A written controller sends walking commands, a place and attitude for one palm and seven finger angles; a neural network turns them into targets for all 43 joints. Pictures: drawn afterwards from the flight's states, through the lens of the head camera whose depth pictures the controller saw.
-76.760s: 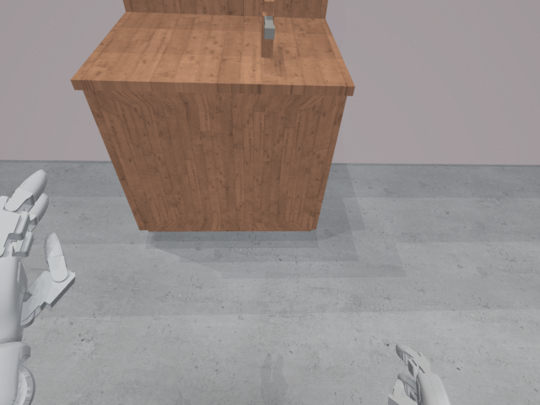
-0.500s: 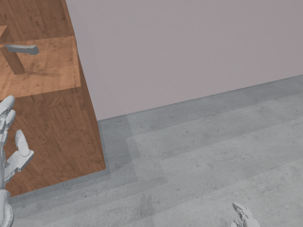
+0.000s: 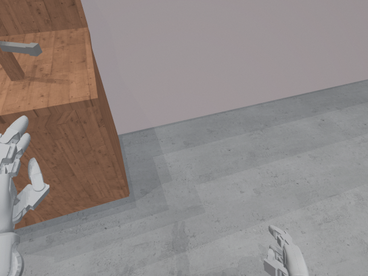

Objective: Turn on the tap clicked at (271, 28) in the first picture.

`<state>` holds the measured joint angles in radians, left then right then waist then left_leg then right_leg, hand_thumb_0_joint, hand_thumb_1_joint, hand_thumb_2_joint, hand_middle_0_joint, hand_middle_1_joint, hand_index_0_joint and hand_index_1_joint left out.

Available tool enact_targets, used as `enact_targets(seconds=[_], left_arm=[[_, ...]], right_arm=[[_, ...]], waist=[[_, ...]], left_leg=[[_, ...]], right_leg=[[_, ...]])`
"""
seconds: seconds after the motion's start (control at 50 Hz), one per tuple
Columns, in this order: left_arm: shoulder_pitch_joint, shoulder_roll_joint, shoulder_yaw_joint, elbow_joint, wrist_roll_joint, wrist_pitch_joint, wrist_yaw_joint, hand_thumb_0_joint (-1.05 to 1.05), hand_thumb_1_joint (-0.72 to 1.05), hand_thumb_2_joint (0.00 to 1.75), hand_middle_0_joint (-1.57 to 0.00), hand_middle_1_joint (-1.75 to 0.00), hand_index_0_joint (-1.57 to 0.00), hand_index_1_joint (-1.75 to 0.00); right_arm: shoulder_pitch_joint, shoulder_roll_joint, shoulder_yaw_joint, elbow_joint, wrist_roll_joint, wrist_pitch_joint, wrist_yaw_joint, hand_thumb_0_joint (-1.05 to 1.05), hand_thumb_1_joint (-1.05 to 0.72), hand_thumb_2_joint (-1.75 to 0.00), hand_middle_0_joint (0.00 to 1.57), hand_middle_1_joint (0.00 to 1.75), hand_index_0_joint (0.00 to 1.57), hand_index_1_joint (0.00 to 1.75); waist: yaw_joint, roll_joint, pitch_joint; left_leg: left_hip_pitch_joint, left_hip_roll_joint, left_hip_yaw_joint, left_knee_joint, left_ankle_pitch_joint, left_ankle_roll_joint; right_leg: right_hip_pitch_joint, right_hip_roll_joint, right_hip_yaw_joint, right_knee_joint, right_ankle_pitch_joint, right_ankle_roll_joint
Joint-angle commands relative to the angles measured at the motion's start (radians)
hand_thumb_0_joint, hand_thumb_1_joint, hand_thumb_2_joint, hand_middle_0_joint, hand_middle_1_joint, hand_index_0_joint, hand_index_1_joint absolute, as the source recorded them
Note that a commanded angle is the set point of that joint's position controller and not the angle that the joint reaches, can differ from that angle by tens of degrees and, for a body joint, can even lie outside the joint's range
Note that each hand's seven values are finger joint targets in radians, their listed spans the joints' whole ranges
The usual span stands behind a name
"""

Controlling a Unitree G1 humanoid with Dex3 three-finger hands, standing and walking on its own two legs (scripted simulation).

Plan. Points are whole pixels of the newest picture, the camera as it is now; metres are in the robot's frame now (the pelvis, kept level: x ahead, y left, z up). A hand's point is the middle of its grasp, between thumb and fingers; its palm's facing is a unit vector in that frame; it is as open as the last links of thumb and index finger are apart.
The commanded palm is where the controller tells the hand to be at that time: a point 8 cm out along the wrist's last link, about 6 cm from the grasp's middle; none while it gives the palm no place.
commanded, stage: stand and check the lever's angle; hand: left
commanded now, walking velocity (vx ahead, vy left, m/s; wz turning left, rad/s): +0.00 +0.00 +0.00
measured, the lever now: (34, 49) +0.68 +0.50 +0.14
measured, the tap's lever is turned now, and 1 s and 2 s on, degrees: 62 62 62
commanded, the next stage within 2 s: stand and wait in 0.68 s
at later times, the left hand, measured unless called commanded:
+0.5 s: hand (35, 203) +0.19 +0.24 +0.16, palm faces +0.40 -0.84 -0.37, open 7.4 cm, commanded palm +0.14 +0.28 +0.18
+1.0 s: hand (24, 213) +0.18 +0.25 +0.16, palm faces +0.42 -0.84 -0.36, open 7.4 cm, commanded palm +0.13 +0.29 +0.18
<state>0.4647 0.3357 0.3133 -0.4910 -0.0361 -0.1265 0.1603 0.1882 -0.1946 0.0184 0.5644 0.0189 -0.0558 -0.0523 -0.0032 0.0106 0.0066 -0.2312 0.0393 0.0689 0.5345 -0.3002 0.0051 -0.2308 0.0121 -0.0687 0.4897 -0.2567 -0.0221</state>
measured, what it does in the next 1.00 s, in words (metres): stands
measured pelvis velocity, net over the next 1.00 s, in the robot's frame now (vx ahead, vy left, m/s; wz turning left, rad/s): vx -0.03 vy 0.01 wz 0.00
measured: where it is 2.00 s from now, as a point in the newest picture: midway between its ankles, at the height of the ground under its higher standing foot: outside the picture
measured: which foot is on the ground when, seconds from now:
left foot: down 0.00-1.00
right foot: down 0.00-1.00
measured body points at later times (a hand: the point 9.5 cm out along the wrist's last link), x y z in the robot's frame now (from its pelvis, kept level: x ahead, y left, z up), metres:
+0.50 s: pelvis -0.02 +0.00 +0.00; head -0.03 +0.00 +0.45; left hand +0.16 +0.28 +0.18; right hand +0.14 -0.23 -0.08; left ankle -0.01 +0.11 -0.74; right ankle +0.00 -0.10 -0.74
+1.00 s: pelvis -0.03 +0.01 +0.00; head -0.04 +0.01 +0.45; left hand +0.15 +0.29 +0.18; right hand +0.13 -0.22 -0.08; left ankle -0.01 +0.11 -0.74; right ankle +0.00 -0.10 -0.74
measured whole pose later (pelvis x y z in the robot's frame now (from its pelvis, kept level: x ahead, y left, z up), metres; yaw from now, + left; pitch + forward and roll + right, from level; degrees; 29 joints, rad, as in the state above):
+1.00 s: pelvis -0.03 +0.01 +0.00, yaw +0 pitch -1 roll -1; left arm 0.47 0.32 0.30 -0.44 -0.03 -0.12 0.16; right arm 0.23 -0.20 0.02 0.58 0.02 -0.06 -0.07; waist 0.01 0.02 -0.01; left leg -0.24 0.03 0.08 0.49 -0.23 0.02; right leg -0.24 0.00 -0.06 0.43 -0.17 -0.01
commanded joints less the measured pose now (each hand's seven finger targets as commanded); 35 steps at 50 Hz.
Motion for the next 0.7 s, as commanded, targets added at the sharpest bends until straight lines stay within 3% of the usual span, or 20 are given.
enact_targets(seconds=[0.0, 0.18, 0.22, 0.48, 0.68], left_arm=[[-0.007, 0.174, 0.137, -0.210, -0.005, -0.062, 0.020, 0.00, 0.90, 0.90, -0.20, -0.30, -0.20, -0.30], [-0.051, 0.150, 0.102, -0.178, -0.003, -0.057, 0.019, 0.00, 0.90, 0.90, -0.20, -0.30, -0.20, -0.30], [-0.075, 0.161, 0.108, -0.194, -0.001, -0.058, 0.019, 0.00, 0.90, 0.90, -0.20, -0.30, -0.20, -0.30], [-0.061, 0.152, 0.105, -0.155, 0.004, -0.055, 0.020, 0.00, 0.90, 0.90, -0.20, -0.30, -0.20, -0.30], [-0.071, 0.148, 0.100, -0.172, 0.010, -0.055, 0.022, 0.00, 0.90, 0.90, -0.20, -0.30, -0.20, -0.30]], right_arm=[[-0.068, -0.114, -0.049, -0.160, 0.002, -0.038, -0.015, 0.00, -0.90, -0.90, 0.20, 0.30, 0.20, 0.30], [-0.065, -0.121, -0.051, -0.151, 0.002, -0.042, -0.022, 0.00, -0.90, -0.90, 0.20, 0.30, 0.20, 0.30], [-0.073, -0.124, -0.052, -0.152, 0.000, -0.045, -0.025, 0.00, -0.90, -0.90, 0.20, 0.30, 0.20, 0.30], [-0.065, -0.119, -0.046, -0.146, -0.003, -0.052, -0.024, 0.00, -0.90, -0.90, 0.20, 0.30, 0.20, 0.30], [-0.062, -0.121, -0.047, -0.145, -0.003, -0.062, -0.025, 0.00, -0.90, -0.90, 0.20, 0.30, 0.20, 0.30]], waist=[[-0.002, 0.067, -0.158], [-0.002, 0.029, -0.119], [0.000, 0.053, -0.118], [0.003, 0.028, -0.088], [0.006, 0.048, -0.098]], left_leg=[[-0.005, 0.085, -0.072, -0.081, 0.358, 0.005], [-0.024, 0.072, -0.067, -0.106, 0.184, 0.009], [-0.016, 0.070, -0.067, -0.116, 0.155, 0.010], [-0.058, 0.063, -0.074, -0.151, 0.040, 0.015], [-0.063, 0.069, -0.080, -0.173, 0.050, 0.015]], right_leg=[[0.119, -0.089, 0.085, -0.034, 0.348, 0.001], [0.072, -0.094, 0.116, -0.091, 0.221, 0.004], [0.058, -0.095, 0.119, -0.100, 0.190, 0.003], [0.044, -0.088, 0.116, -0.141, 0.075, 0.010], [0.068, -0.071, 0.096, -0.120, 0.102, 0.016]])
